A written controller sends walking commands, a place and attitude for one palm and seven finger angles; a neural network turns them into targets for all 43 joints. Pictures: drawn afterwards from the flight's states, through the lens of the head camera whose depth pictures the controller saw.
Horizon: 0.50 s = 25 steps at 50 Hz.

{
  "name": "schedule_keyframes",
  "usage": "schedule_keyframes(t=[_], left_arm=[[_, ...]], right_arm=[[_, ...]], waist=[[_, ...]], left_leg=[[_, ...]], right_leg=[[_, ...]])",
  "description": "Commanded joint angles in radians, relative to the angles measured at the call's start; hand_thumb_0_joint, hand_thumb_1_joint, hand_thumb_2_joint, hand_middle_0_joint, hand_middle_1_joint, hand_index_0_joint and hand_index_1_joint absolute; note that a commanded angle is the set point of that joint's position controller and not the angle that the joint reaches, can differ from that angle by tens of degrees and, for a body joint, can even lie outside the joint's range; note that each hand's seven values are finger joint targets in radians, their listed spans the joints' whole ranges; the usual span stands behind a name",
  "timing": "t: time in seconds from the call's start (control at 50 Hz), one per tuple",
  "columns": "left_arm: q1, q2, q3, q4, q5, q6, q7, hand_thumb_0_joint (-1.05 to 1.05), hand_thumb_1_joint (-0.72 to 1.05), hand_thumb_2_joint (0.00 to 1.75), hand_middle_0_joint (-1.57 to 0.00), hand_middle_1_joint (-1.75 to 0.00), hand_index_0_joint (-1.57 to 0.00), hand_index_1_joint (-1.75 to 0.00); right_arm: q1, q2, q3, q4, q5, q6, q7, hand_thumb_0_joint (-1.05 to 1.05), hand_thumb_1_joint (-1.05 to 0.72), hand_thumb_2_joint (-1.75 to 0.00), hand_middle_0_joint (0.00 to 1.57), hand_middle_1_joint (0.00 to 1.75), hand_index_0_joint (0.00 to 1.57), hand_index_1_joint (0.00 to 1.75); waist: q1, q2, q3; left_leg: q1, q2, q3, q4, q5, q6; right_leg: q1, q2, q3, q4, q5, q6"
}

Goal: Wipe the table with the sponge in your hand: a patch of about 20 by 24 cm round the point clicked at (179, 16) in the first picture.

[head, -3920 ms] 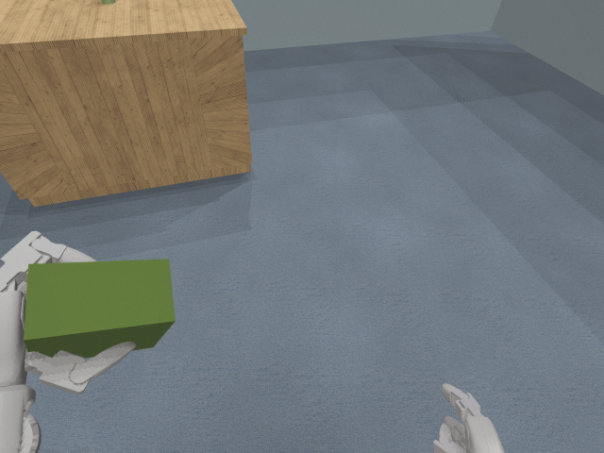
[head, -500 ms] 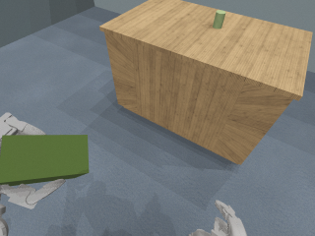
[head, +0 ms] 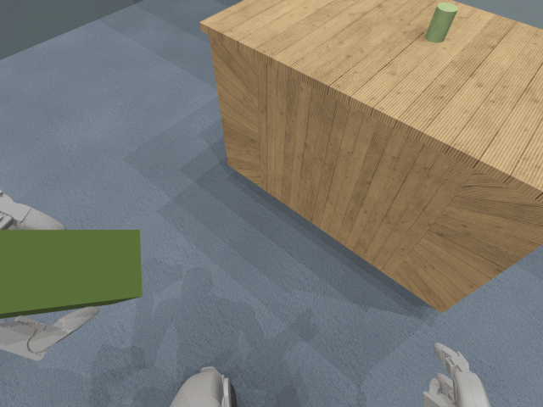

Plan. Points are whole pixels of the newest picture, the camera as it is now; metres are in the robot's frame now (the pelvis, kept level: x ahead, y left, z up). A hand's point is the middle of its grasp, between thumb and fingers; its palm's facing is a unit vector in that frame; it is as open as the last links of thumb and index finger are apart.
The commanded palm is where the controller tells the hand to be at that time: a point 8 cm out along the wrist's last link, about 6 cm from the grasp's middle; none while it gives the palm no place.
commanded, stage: turn to face it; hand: left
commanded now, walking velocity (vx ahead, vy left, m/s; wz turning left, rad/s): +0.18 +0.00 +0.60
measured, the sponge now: (84, 273) +0.23 +0.20 +0.15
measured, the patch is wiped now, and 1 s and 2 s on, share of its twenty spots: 0.00 0.00 0.00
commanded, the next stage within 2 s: none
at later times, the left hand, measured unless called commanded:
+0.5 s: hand (51, 222) +0.27 +0.24 +0.18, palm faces +0.49 -0.77 -0.41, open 10.7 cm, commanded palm +0.23 +0.26 +0.18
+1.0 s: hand (188, 201) +0.31 +0.11 +0.17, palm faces +0.12 -0.86 -0.50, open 10.7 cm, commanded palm +0.27 +0.16 +0.18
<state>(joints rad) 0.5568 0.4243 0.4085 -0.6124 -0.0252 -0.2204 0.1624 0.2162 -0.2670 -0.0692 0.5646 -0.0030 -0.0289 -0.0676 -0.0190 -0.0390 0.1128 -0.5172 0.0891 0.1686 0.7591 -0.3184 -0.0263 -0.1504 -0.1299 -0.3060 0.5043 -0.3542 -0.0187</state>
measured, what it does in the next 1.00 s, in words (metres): steps on the spot, turning right: left foot, then right foot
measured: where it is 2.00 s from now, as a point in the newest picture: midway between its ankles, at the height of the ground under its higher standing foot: outside the picture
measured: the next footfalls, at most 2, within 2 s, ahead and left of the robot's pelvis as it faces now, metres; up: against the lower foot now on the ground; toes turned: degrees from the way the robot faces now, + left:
left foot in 0.08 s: +0.15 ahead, +0.12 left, +0.00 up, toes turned +12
right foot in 0.54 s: +0.11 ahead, -0.12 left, +0.00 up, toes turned -10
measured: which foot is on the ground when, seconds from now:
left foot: up 0.00-0.06, down 0.08-0.54, up 0.56-1.00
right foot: down 0.00-0.10, up 0.12-0.52, down 0.54-1.00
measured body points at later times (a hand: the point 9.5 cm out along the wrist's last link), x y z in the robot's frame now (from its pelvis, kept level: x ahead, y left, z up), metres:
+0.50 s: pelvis +0.06 -0.02 +0.00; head +0.08 -0.03 +0.44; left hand +0.24 +0.27 +0.21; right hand +0.28 -0.19 -0.08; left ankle +0.11 +0.12 -0.74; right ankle +0.07 -0.12 -0.72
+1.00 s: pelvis +0.03 -0.06 +0.00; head +0.06 -0.08 +0.45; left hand +0.30 +0.15 +0.20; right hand +0.09 -0.35 -0.10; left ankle +0.06 +0.09 -0.71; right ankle +0.07 -0.11 -0.74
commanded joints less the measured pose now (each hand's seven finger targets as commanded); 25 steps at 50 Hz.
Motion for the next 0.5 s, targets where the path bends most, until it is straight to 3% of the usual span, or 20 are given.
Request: schedule_keyframes(t=[0.0,0.02,0.04,0.06,0.08,0.1,0.12,0.14,0.16,0.2,0.24,0.26,0.3,0.34,0.38,0.42,0.48], left_arm=[[-0.047,0.133,0.131,-0.196,-0.02,-0.034,0.049,0.0,0.1,1.3,-1.2,-1.6,-1.2,-1.6],[-0.087,0.133,0.115,-0.217,-0.02,-0.034,0.051,0.0,0.1,1.3,-1.2,-1.6,-1.2,-1.6],[-0.109,0.138,0.111,-0.231,-0.017,-0.047,0.053,0.0,0.1,1.3,-1.2,-1.6,-1.2,-1.6],[-0.095,0.108,0.079,-0.242,-0.021,-0.06,0.045,0.0,0.1,1.3,-1.2,-1.6,-1.2,-1.6],[-0.124,0.141,0.093,-0.272,-0.01,-0.073,0.047,0.0,0.1,1.3,-1.2,-1.6,-1.2,-1.6],[-0.195,0.203,0.116,-0.24,0.016,-0.071,0.038,0.0,0.1,1.3,-1.2,-1.6,-1.2,-1.6],[-0.175,0.183,0.107,-0.158,0.006,-0.058,0.015,0.0,0.1,1.3,-1.2,-1.6,-1.2,-1.6],[-0.197,0.19,0.127,-0.223,-0.004,-0.063,0.014,0.0,0.1,1.3,-1.2,-1.6,-1.2,-1.6],[-0.18,0.236,0.174,-0.279,-0.001,-0.067,0.018,0.0,0.1,1.3,-1.2,-1.6,-1.2,-1.6],[-0.143,0.187,0.141,-0.349,-0.011,-0.078,0.01,0.0,0.1,1.3,-1.2,-1.6,-1.2,-1.6],[-0.133,0.14,0.11,-0.339,-0.017,-0.08,0.004,0.0,0.1,1.3,-1.2,-1.6,-1.2,-1.6],[-0.145,0.128,0.102,-0.332,-0.018,-0.077,0.003,0.0,0.1,1.3,-1.2,-1.6,-1.2,-1.6],[-0.167,0.079,0.061,-0.246,-0.016,-0.068,0.003,0.0,0.1,1.3,-1.2,-1.6,-1.2,-1.6],[-0.196,0.051,0.037,-0.125,-0.014,-0.047,0.001,0.0,0.1,1.3,-1.2,-1.6,-1.2,-1.6],[-0.23,0.038,0.015,-0.045,-0.011,-0.029,-0.004,0.0,0.1,1.3,-1.2,-1.6,-1.2,-1.6],[-0.275,0.039,0.001,0.018,-0.008,-0.012,-0.01,0.0,0.1,1.3,-1.2,-1.6,-1.2,-1.6],[-0.318,0.04,-0.033,0.01,0.001,0.003,-0.018,0.0,0.1,1.3,-1.2,-1.6,-1.2,-1.6]], right_arm=[[-0.053,-0.017,-0.004,-0.158,0.001,-0.054,-0.002,0.0,-0.9,-0.9,0.2,0.3,0.2,0.3],[-0.037,-0.022,-0.009,-0.155,0.0,-0.055,-0.008,0.0,-0.9,-0.9,0.2,0.3,0.2,0.3],[-0.035,-0.03,-0.012,-0.157,-0.002,-0.057,-0.015,0.0,-0.9,-0.9,0.2,0.3,0.2,0.3],[-0.054,-0.053,-0.015,-0.157,-0.005,-0.067,-0.015,0.0,-0.9,-0.9,0.2,0.3,0.2,0.3],[-0.047,-0.054,0.006,-0.16,0.002,-0.083,0.0,0.0,-0.9,-0.9,0.2,0.3,0.2,0.3],[-0.063,-0.063,0.01,-0.148,0.005,-0.086,0.02,0.0,-0.9,-0.9,0.2,0.3,0.2,0.3],[-0.088,-0.072,0.008,-0.126,0.008,-0.082,0.022,0.0,-0.9,-0.9,0.2,0.3,0.2,0.3],[-0.073,-0.075,-0.008,-0.118,0.022,-0.076,0.021,0.0,-0.9,-0.9,0.2,0.3,0.2,0.3],[-0.081,-0.069,-0.009,-0.111,0.02,-0.08,0.019,0.0,-0.9,-0.9,0.2,0.3,0.2,0.3],[-0.1,-0.036,0.016,-0.106,0.013,-0.095,0.028,0.0,-0.9,-0.9,0.2,0.3,0.2,0.3],[-0.102,-0.033,0.027,-0.106,0.005,-0.117,0.037,0.0,-0.9,-0.9,0.2,0.3,0.2,0.3],[-0.101,-0.033,0.03,-0.11,0.003,-0.126,0.036,0.0,-0.9,-0.9,0.2,0.3,0.2,0.3],[-0.082,-0.037,0.031,-0.103,0.004,-0.14,0.035,0.0,-0.9,-0.9,0.2,0.3,0.2,0.3],[-0.066,-0.045,0.028,-0.094,0.005,-0.145,0.03,0.0,-0.9,-0.9,0.2,0.3,0.2,0.3],[-0.067,-0.048,0.025,-0.097,0.009,-0.141,0.024,0.0,-0.9,-0.9,0.2,0.3,0.2,0.3],[-0.084,-0.052,0.027,-0.106,0.01,-0.132,0.026,0.0,-0.9,-0.9,0.2,0.3,0.2,0.3],[-0.093,-0.049,0.033,-0.127,0.018,-0.12,0.029,0.0,-0.9,-0.9,0.2,0.3,0.2,0.3]], waist=[[0.032,-0.136,-0.272],[-0.004,-0.088,-0.315],[-0.024,0.027,-0.362],[-0.014,0.292,-0.366],[0.003,0.361,-0.383],[-0.01,0.202,-0.308],[0.008,0.153,-0.281],[0.01,0.167,-0.286],[0.026,0.214,-0.293],[0.034,0.266,-0.268],[0.031,0.305,-0.255],[0.031,0.32,-0.254],[0.02,0.323,-0.24],[0.016,0.281,-0.216],[0.019,0.234,-0.213],[0.027,0.209,-0.196],[0.04,0.173,-0.194]], left_leg=[[0.145,-0.08,0.102,-0.177,0.054,0.012],[0.297,-0.116,0.121,-0.25,0.128,0.019],[0.492,-0.078,0.038,-0.293,0.196,0.052],[0.643,0.162,-0.337,-0.316,0.521,0.176],[0.694,0.376,-0.705,-0.333,0.883,0.315],[0.587,0.375,-0.66,-0.36,0.776,0.311],[0.46,0.331,-0.517,-0.378,0.594,0.268],[0.408,0.311,-0.463,-0.388,0.465,0.262],[0.405,0.269,-0.373,-0.386,0.447,0.236],[0.329,0.225,-0.255,-0.423,0.381,0.193],[0.239,0.214,-0.176,-0.478,0.236,0.158],[0.248,0.209,-0.138,-0.491,0.201,0.139],[0.269,0.235,-0.134,-0.502,0.187,0.127],[0.293,0.271,-0.126,-0.493,0.205,0.123],[0.347,0.29,-0.116,-0.452,0.262,0.116],[0.332,0.301,-0.104,-0.418,0.222,0.104],[0.295,0.252,-0.041,-0.259,0.149,0.055]], right_leg=[[0.166,-0.231,0.085,0.107,0.81,-0.055],[0.091,-0.207,0.048,0.26,0.783,-0.021],[-0.05,-0.166,0.039,0.467,0.637,0.019],[-0.3,-0.016,0.074,0.732,-0.001,0.077],[-0.463,0.068,0.206,0.889,-0.355,0.076],[-0.485,0.038,0.305,0.923,-0.298,0.051],[-0.445,0.003,0.314,0.893,-0.193,0.057],[-0.427,-0.002,0.311,0.869,-0.156,0.062],[-0.43,-0.004,0.309,0.81,-0.121,0.059],[-0.379,0.017,0.272,0.7,-0.057,0.061],[-0.281,0.035,0.243,0.564,-0.006,0.06],[-0.263,0.047,0.223,0.496,0.008,0.061],[-0.245,0.073,0.199,0.401,-0.007,0.069],[-0.249,0.086,0.192,0.341,-0.029,0.077],[-0.262,0.099,0.183,0.27,-0.06,0.086],[-0.224,0.104,0.182,0.198,-0.057,0.088],[-0.107,0.111,0.182,-0.005,0.091,0.077]])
